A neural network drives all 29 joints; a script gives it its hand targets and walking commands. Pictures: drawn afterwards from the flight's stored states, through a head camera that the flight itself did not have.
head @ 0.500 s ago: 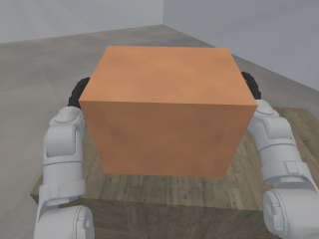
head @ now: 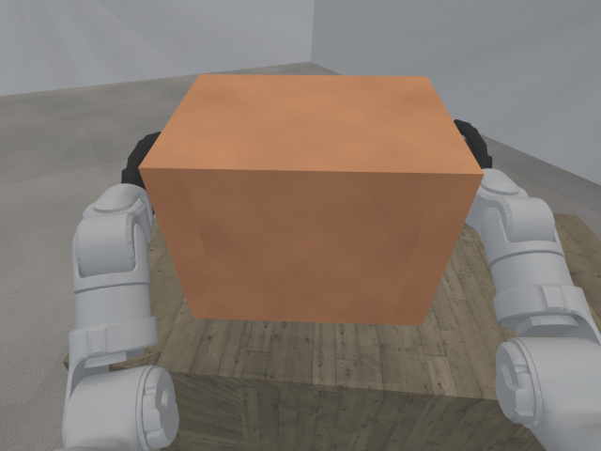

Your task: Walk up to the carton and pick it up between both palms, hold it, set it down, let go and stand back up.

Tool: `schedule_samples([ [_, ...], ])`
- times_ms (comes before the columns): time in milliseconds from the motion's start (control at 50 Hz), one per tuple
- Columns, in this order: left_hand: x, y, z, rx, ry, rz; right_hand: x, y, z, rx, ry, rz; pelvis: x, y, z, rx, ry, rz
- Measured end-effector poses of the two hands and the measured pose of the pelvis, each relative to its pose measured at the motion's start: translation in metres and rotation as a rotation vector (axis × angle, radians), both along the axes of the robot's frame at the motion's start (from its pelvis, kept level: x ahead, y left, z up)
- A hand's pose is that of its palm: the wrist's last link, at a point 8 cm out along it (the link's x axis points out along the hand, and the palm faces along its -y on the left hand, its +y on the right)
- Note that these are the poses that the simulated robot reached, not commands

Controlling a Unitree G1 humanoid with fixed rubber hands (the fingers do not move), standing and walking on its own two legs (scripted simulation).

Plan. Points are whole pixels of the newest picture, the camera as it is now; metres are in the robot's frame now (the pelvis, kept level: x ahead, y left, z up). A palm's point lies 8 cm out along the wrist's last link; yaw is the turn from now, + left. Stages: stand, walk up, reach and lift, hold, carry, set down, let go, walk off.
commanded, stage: hold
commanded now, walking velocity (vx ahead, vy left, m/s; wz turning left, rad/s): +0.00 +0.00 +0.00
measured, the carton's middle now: (309, 198) +0.41 +0.00 +0.20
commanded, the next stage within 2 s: none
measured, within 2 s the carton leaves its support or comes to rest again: neither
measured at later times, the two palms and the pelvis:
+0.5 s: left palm (145, 188) +0.37 +0.21 +0.23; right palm (472, 177) +0.38 -0.20 +0.25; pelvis +0.01 +0.00 +0.00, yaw +0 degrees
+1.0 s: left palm (143, 189) +0.35 +0.21 +0.24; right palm (479, 182) +0.37 -0.21 +0.25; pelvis +0.00 +0.00 +0.00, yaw +0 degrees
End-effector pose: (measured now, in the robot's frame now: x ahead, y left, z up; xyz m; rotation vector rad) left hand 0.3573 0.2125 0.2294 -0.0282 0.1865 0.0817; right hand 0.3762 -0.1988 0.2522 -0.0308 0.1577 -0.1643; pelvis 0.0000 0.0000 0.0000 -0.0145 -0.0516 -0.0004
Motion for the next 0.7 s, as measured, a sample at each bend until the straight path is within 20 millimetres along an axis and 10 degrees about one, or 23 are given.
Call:
schedule_samples([
  [700,0.005,-0.007,0.002,0.023,-0.015,-0.009,0.002,-0.007,-0.001,-0.006,-0.001,-0.007,0.014,0.000,0.001,-0.004,0.004,-0.008],
])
